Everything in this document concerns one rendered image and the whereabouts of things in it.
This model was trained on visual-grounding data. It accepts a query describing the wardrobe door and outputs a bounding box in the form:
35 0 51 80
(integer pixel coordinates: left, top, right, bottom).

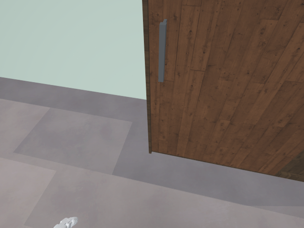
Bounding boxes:
280 150 304 176
148 0 304 175

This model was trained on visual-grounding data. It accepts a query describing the left robot hand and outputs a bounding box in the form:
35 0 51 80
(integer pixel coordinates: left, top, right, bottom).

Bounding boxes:
54 217 78 228

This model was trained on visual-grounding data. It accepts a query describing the handle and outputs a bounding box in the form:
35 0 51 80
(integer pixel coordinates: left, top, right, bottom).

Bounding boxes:
158 19 167 82

